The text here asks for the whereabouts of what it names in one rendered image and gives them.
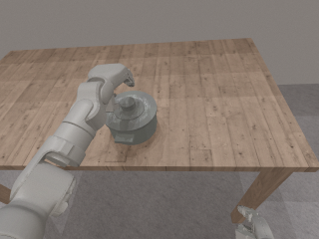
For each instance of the left robot upper arm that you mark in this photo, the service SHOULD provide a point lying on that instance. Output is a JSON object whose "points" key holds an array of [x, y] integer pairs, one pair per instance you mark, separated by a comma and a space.
{"points": [[46, 192]]}

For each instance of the table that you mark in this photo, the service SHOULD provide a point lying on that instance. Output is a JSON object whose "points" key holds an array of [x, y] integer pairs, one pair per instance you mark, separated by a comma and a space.
{"points": [[218, 109]]}

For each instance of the robot left forearm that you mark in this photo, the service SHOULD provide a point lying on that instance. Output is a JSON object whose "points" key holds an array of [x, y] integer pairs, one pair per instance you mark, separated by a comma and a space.
{"points": [[69, 142]]}

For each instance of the pot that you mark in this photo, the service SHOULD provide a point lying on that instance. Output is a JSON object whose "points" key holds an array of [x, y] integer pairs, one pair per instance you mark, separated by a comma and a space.
{"points": [[136, 137]]}

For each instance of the right robot hand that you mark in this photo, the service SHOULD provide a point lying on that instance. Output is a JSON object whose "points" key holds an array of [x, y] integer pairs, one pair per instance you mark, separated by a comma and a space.
{"points": [[259, 227]]}

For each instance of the lid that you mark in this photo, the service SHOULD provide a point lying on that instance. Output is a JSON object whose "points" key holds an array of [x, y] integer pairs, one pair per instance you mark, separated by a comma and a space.
{"points": [[141, 116]]}

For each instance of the left robot hand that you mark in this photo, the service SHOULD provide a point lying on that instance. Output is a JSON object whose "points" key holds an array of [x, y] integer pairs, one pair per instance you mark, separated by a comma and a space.
{"points": [[117, 73]]}

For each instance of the knob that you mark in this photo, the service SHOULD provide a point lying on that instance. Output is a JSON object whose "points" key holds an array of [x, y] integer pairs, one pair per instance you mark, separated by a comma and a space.
{"points": [[128, 104]]}

